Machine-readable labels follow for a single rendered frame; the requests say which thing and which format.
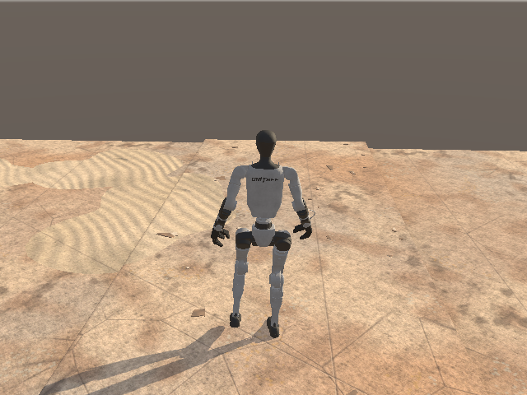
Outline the left robot hand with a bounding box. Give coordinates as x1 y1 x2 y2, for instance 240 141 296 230
211 228 230 247

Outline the right robot forearm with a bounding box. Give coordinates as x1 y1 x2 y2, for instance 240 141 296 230
296 198 311 228

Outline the left robot thigh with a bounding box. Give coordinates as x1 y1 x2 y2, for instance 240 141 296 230
236 228 252 275

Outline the left robot forearm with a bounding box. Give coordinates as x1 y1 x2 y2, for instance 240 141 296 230
213 197 231 231

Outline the robot left upper arm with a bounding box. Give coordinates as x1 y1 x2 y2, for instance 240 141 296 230
223 165 248 211

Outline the right robot shin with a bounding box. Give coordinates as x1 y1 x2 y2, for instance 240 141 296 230
270 273 284 327

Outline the right robot hand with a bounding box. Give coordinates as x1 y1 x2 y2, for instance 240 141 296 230
293 224 312 239

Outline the robot right upper arm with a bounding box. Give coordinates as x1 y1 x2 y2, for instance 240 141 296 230
282 166 305 211

